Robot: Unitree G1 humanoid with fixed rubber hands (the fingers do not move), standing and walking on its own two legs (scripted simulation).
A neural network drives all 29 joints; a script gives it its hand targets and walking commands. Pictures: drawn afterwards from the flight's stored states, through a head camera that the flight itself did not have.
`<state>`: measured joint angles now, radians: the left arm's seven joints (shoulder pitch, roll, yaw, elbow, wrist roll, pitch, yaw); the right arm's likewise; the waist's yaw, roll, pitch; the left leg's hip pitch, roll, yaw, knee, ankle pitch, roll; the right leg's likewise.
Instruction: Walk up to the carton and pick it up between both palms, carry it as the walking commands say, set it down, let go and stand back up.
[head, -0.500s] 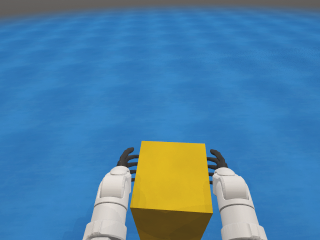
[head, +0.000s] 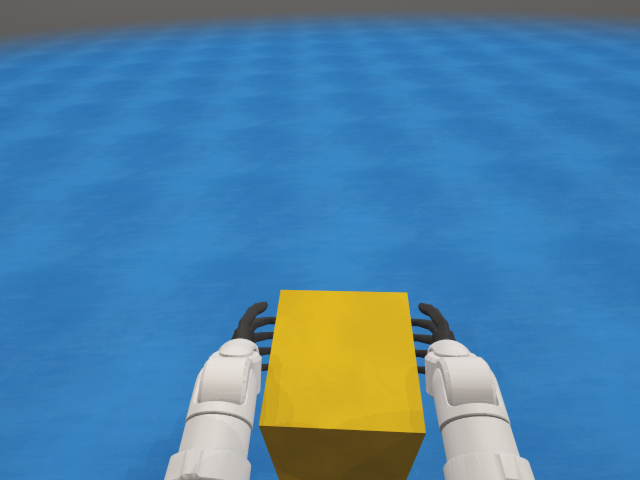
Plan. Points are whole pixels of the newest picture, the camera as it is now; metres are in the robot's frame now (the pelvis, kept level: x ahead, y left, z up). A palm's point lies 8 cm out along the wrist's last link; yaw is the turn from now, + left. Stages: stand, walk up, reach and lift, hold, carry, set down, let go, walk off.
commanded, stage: hold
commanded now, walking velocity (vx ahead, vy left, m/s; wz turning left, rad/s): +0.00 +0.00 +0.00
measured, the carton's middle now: (341, 400) +0.28 +0.00 -0.03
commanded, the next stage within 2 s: carry in 0.18 s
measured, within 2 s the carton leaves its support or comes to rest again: neither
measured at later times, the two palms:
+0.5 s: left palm (269, 357) +0.29 +0.09 +0.05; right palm (469, 356) +0.29 -0.16 +0.05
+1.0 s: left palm (291, 396) +0.22 +0.06 +0.08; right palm (498, 355) +0.28 -0.19 +0.07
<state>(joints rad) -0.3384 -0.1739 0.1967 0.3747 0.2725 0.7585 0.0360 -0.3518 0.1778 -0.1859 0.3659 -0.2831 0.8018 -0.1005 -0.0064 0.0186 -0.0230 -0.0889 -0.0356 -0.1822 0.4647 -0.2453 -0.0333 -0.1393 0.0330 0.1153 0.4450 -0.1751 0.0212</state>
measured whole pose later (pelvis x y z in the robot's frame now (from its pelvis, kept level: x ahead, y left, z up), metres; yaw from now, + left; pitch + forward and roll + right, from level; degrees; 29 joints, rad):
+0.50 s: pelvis -0.01 -0.03 -0.02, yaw +1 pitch +4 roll -1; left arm -0.26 -0.15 0.06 -0.10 0.10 1.00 0.15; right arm -0.28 0.16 -0.10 -0.09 -0.11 1.02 -0.17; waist -0.01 0.02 -0.06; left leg -0.49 0.03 -0.09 0.83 -0.47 -0.04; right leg -0.48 0.03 -0.05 0.65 -0.24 -0.04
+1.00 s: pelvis -0.04 -0.13 -0.02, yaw +13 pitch +6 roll -2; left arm -0.28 -0.16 0.06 -0.25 0.08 1.19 0.17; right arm -0.30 0.16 -0.09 -0.26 -0.12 1.21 -0.18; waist 0.01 0.07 -0.08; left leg -0.56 0.09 -0.09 0.74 -0.35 -0.04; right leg -0.40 -0.03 -0.12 0.58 -0.24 0.01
